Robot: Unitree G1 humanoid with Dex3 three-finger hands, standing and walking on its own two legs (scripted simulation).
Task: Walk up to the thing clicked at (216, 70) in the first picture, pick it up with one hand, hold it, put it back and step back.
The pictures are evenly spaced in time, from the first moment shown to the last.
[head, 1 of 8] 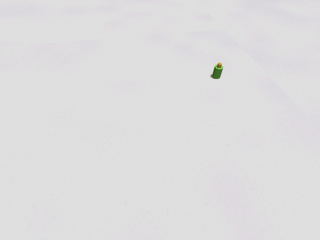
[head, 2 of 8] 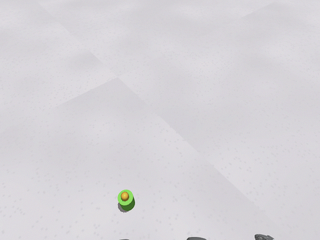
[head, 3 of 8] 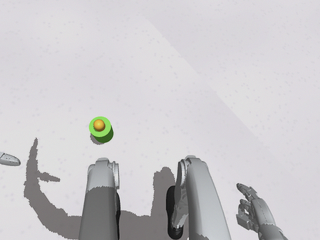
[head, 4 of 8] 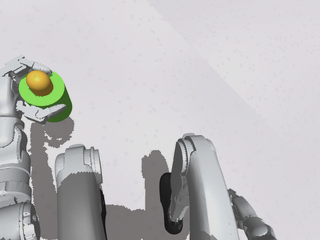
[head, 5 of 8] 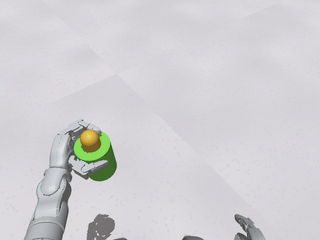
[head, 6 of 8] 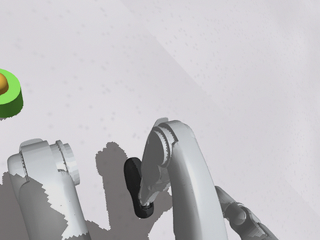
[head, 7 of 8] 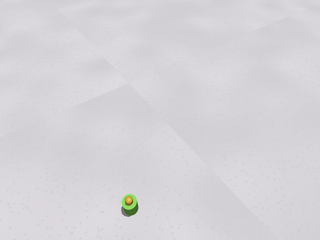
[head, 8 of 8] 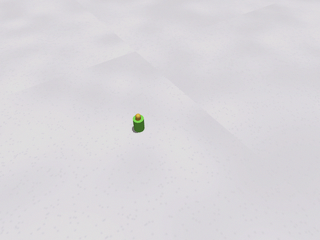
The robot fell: no
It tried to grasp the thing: yes
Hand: left
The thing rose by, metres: 0.68
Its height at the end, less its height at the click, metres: +0.00
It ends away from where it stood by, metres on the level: 0.01
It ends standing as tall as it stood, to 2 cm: yes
